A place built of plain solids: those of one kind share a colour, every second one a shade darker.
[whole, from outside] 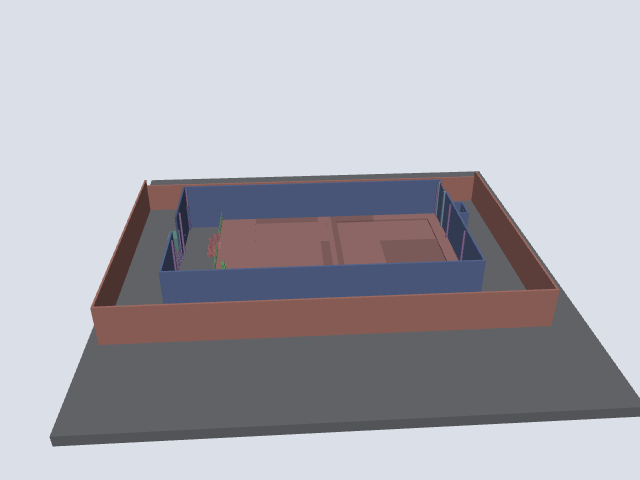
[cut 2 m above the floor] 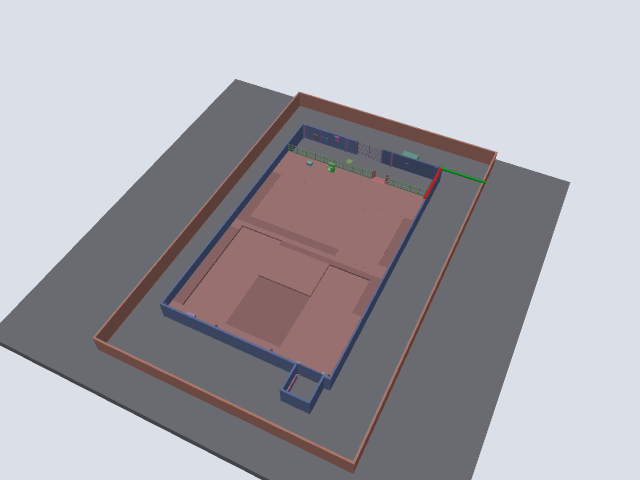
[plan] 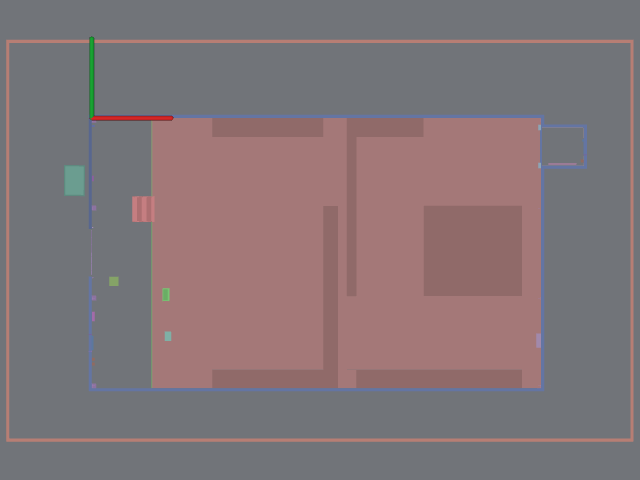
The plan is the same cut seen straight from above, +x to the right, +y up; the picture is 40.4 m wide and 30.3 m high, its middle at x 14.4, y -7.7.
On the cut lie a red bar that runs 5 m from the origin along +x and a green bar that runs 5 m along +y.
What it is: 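A works' hall with a gallery's end over sunk ground; one tall room; a strip of floor behind the doors, a deck 0.89 m over it that fills the rest, and 3 sunk grounds in the deck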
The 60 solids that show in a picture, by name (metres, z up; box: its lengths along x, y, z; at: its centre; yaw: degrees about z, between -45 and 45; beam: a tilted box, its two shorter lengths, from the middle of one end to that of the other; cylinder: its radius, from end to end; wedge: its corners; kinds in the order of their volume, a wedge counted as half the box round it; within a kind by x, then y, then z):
{
 "raised_floor_bank_1": {"box": [3.85, 17.05, 0.94], "at": [5.67, -8.53, 0.42]},
 "raised_floor_bank_2": {"box": [7.0, 1.15, 0.94], "at": [11.1, -16.48, 0.42]},
 "raised_floor_bank_3": {"box": [7.0, 4.65, 0.94], "at": [11.1, -13.57, 0.42]},
 "raised_floor_bank_4": {"box": [7.0, 5.7, 0.94], "at": [11.1, -8.4, 0.42]},
 "raised_floor_bank_5": {"box": [7.0, 1.2, 0.94], "at": [11.1, -0.6, 0.42]},
 "raised_floor_bank_6": {"box": [7.95, 4.35, 0.94], "at": [11.57, -3.38, 0.42]},
 "raised_floor_bank_7": {"box": [0.95, 11.5, 0.94], "at": [15.07, -11.3, 0.42]},
 "raised_floor_bank_8": {"box": [0.95, 1.2, 0.94], "at": [15.07, -0.6, 0.42]},
 "raised_floor_bank_9": {"box": [0.55, 17.05, 0.94], "at": [15.82, -8.53, 0.42]},
 "raised_floor_bank_10": {"box": [0.6, 1.15, 0.94], "at": [16.4, -16.48, 0.42]},
 "raised_floor_bank_11": {"box": [0.6, 11.25, 0.94], "at": [16.4, -5.62, 0.42]},
 "raised_floor_bank_12": {"box": [4.25, 1.15, 0.94], "at": [18.82, -16.48, 0.42]},
 "raised_floor_bank_13": {"box": [4.25, 5.7, 0.94], "at": [18.82, -8.4, 0.42]},
 "raised_floor_bank_14": {"box": [4.25, 1.2, 0.94], "at": [18.82, -0.6, 0.42]},
 "raised_floor_bank_15": {"box": [11.05, 4.65, 0.76], "at": [21.62, -13.57, 0.33]},
 "raised_floor_bank_16": {"box": [10.45, 4.35, 0.76], "at": [21.93, -3.38, 0.33]},
 "raised_floor_bank_17": {"box": [6.2, 1.15, 0.94], "at": [24.05, -16.48, 0.42]},
 "raised_floor_bank_18": {"box": [6.2, 5.7, 0.76], "at": [24.05, -8.4, 0.33]},
 "raised_floor_bank_19": {"box": [6.2, 1.2, 0.94], "at": [24.05, -0.6, 0.42]},
 "raised_floor_bank_20": {"box": [1.2, 17.05, 0.94], "at": [27.75, -8.53, 0.42]},
 "yard_bound_1": {"box": [0.2, 25.38, 3.94], "at": [-5.31, -7.75, 1.92]},
 "yard_bound_2": {"box": [39.6, 0.2, 3.94], "at": [14.39, -20.34, 1.92]},
 "yard_bound_3": {"box": [39.6, 0.2, 3.24], "at": [14.39, 4.84, 1.57]},
 "yard_bound_4": {"box": [0.2, 25.38, 3.94], "at": [34.09, -7.75, 1.92]},
 "wall_1": {"box": [0.2, 7.26, 5.15], "at": [-0.1, -13.62, 2.52]},
 "wall_2": {"box": [0.2, 7.21, 5.15], "at": [-0.1, -3.4, 2.52]},
 "wall_3": {"box": [28.75, 0.2, 5.15], "at": [14.18, -17.15, 2.52]},
 "wall_4": {"box": [28.75, 0.2, 5.15], "at": [14.18, 0.1, 2.52]},
 "wall_5": {"box": [0.06, 2.52, 5.15], "at": [28.32, -1.8, 2.52]},
 "wall_6": {"box": [0.06, 2.4, 2.55], "at": [28.38, -1.8, 1.23]},
 "wall_7": {"box": [0.2, 14.25, 5.15], "at": [28.45, -10.12, 2.52]},
 "wall_8": {"box": [0.2, 0.8, 5.15], "at": [28.45, -0.2, 2.52]},
 "wall_9": {"box": [2.9, 0.2, 2.55], "at": [29.8, -3.1, 1.23]},
 "wall_10": {"box": [2.9, 0.2, 2.55], "at": [29.8, -0.5, 1.23]},
 "wall_11": {"box": [0.2, 2.8, 2.55], "at": [31.15, -1.8, 1.23]},
 "beyond_oil_tank_1": {"box": [1.32, 1.96, 0.13], "at": [-1.1, -3.95, 0.01], "yaw": -0.3},
 "beyond_oil_tank_2": {"box": [1.16, 1.8, 1.4], "at": [-1.1, -3.95, 0.64], "yaw": -0.3},
 "door_landing_1": {"box": [0.32, 1.62, 0.23], "at": [2.71, -5.75, 0.06]},
 "door_landing_2": {"box": [0.32, 1.62, 0.41], "at": [3.01, -5.75, 0.15]},
 "door_landing_3": {"box": [0.32, 1.62, 0.58], "at": [3.31, -5.75, 0.24]},
 "door_landing_4": {"box": [0.32, 1.62, 0.76], "at": [3.61, -5.75, 0.33]},
 "door_landing_5": {"box": [0.21, 1.62, 0.18], "at": [3.85, -5.75, 0.8]},
 "pier_1": {"box": [0.17, 0.34, 5.15], "at": [28.27, -3.0, 2.52]},
 "pier_2": {"box": [0.17, 0.34, 5.15], "at": [28.27, -0.6, 2.52]},
 "radiator_1": {"box": [1.8, 0.1, 0.76], "at": [29.7, -2.91, 0.49]},
 "deck_rail_1": {"box": [0.024, 10.55, 0.1], "at": [3.78, -11.78, 0.94]},
 "deck_rail_2": {"box": [0.05, 10.55, 0.05], "at": [3.78, -11.78, 1.27]},
 "deck_rail_3": {"box": [0.05, 10.55, 0.05], "at": [3.78, -11.78, 1.59]},
 "deck_rail_4": {"box": [0.05, 10.55, 0.05], "at": [3.78, -11.78, 1.92]},
 "deck_rail_5": {"box": [0.05, 5.0, 0.05], "at": [3.78, -2.5, 1.92]},
 "carton_1": {"box": [0.4, 0.6, 0.4], "at": [4.81, -13.78, 1.09]},
 "door_leaf_1": {"box": [0.044, 1.0, 2.15], "at": [0.0, -14.2, 1.02]},
 "downpipe_1": {"box": [0.18, 0.13, 3.05], "at": [0.1, -0.51, 1.49]},
 "signing_shelf_1": {"box": [0.3, 0.9, 0.26], "at": [28.2, -14.05, 1.84]},
 "file_trolley_1": {"box": [0.3, 0.69, 0.34], "at": [4.65, -11.15, 1.85]},
 "steel_column_1": {"box": [0.17, 0.012, 4.95], "at": [0.11, -11.37, 2.42]},
 "steel_column_2": {"box": [0.17, 0.012, 4.95], "at": [0.11, -5.68, 2.42]},
 "steel_column_3": {"box": [0.17, 0.012, 4.95], "at": [28.24, -5.68, 2.42]},
 "access_cover_1": {"box": [0.6, 0.6, 0.06], "at": [1.39, -10.31, -0.02]},
 "low_rail_1": {"box": [2.64, 0.014, 0.15], "at": [29.73, -2.99, 0.03]}
}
